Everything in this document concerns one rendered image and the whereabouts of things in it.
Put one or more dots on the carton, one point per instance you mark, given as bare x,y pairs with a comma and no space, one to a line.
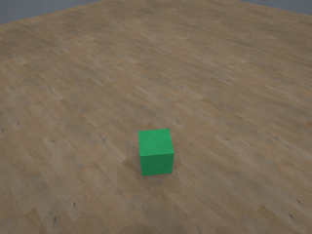
156,152

